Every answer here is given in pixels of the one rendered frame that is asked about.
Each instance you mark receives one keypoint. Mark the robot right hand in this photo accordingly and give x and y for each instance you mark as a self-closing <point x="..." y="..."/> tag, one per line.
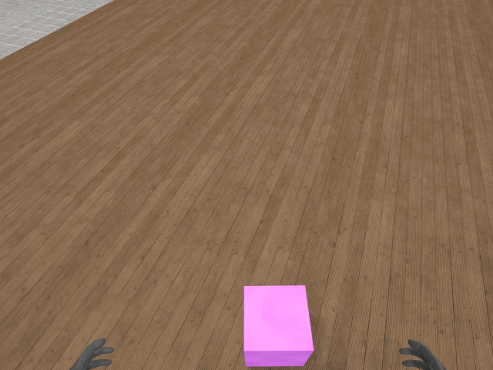
<point x="430" y="362"/>

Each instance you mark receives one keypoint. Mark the carton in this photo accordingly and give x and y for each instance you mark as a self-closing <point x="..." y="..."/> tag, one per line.
<point x="276" y="326"/>

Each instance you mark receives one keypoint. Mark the robot left hand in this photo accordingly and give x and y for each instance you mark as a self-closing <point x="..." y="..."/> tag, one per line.
<point x="84" y="361"/>

